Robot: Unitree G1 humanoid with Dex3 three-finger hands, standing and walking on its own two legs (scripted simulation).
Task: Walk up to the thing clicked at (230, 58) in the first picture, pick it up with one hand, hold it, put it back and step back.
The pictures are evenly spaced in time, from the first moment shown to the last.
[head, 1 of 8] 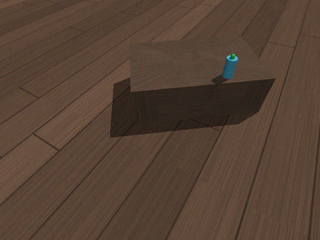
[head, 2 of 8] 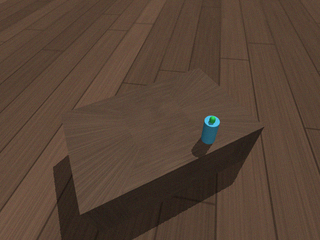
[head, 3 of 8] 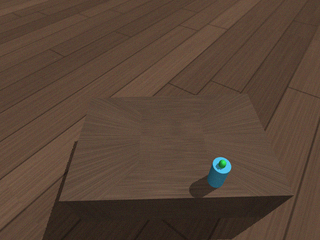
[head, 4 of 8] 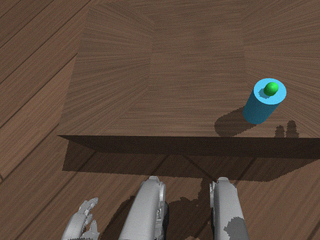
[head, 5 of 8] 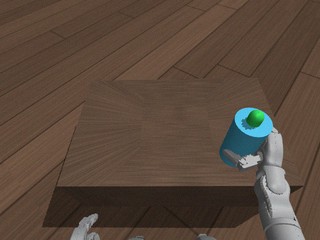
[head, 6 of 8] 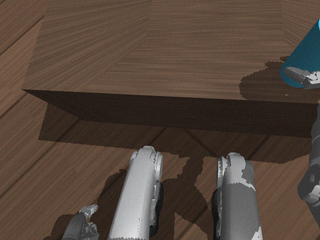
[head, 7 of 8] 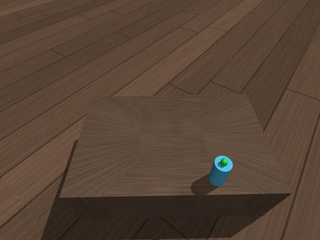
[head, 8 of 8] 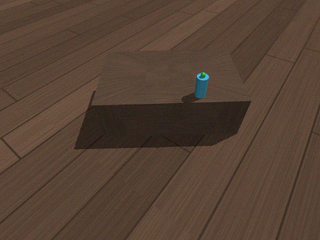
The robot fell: no
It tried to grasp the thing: yes
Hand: right
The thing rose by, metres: 0.37
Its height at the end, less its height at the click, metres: +0.00
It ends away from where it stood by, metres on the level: 0.01
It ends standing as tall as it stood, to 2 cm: yes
